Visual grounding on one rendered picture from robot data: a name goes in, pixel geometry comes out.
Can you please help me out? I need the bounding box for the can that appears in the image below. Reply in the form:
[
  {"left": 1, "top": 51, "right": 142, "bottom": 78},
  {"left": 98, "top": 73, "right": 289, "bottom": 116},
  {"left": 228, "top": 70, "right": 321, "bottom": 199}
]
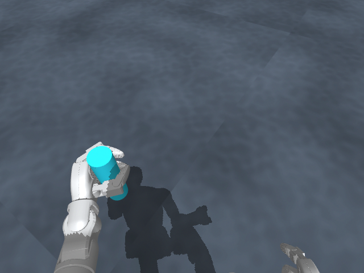
[{"left": 86, "top": 146, "right": 128, "bottom": 201}]

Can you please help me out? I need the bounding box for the left robot hand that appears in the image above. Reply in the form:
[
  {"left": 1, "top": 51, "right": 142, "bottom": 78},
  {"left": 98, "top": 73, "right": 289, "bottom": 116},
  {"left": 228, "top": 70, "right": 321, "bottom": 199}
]
[{"left": 71, "top": 142, "right": 130, "bottom": 203}]

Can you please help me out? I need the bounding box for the right robot hand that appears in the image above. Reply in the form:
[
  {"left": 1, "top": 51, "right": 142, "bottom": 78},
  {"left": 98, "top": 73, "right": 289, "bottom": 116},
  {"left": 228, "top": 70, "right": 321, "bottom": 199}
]
[{"left": 280, "top": 243, "right": 320, "bottom": 273}]

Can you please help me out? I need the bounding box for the left robot arm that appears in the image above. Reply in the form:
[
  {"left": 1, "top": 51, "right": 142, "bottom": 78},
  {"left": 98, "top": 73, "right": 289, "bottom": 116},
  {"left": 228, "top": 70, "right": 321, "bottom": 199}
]
[{"left": 54, "top": 198, "right": 102, "bottom": 273}]

